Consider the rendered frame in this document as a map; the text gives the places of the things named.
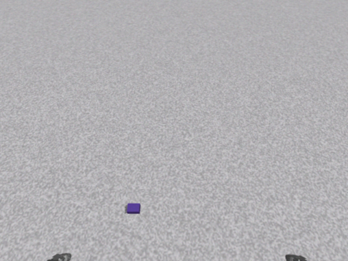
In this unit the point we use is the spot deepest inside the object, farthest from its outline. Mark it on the small box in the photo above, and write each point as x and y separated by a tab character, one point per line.
133	208

